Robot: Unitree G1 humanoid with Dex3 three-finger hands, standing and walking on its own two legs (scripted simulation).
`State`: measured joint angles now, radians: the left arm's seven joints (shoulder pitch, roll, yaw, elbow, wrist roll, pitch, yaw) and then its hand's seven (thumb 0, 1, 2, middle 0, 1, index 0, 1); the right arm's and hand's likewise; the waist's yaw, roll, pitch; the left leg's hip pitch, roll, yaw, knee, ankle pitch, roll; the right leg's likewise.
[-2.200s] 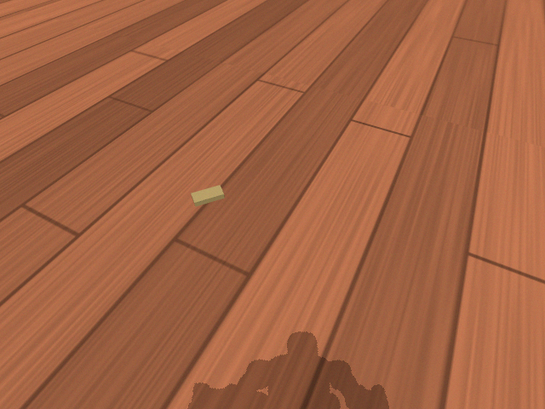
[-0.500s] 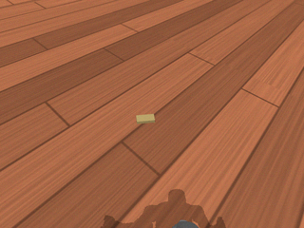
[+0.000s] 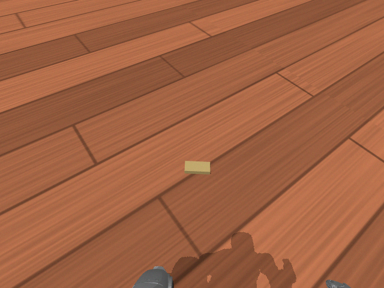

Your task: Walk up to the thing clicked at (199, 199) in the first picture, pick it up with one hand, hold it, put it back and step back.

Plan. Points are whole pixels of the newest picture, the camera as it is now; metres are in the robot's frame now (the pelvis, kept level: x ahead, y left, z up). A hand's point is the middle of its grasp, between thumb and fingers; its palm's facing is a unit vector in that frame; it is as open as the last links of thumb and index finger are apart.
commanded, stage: walk up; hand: left
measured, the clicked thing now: (197, 167) +0.85 +0.02 -0.75
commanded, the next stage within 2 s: none
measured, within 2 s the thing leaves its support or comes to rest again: neither
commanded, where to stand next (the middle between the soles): +0.52 -0.17 m, yaw +4 degrees
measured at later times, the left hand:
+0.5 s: hand (130, 224) +0.27 +0.19 -0.13, palm faces +0.00 -0.91 -0.42, open 7.3 cm
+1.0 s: hand (168, 185) +0.40 +0.11 -0.15, palm faces -0.03 -0.95 -0.31, open 7.4 cm
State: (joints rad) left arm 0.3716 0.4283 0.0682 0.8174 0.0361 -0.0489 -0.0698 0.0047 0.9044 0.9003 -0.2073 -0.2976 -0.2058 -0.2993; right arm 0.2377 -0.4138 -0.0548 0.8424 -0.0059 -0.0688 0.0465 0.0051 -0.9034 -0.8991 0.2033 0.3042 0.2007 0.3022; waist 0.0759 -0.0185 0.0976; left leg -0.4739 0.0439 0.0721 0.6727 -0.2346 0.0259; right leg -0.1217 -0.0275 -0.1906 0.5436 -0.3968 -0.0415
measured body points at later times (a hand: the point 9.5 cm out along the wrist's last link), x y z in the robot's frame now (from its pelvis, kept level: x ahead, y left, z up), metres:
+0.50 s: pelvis +0.20 -0.11 -0.02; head +0.20 -0.12 +0.43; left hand +0.27 +0.23 -0.10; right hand +0.24 -0.45 -0.13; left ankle +0.14 +0.06 -0.68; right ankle +0.26 -0.23 -0.73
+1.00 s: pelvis +0.35 -0.16 +0.00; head +0.36 -0.13 +0.45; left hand +0.41 +0.16 -0.13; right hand +0.42 -0.49 -0.08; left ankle +0.38 -0.03 -0.73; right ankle +0.43 -0.30 -0.68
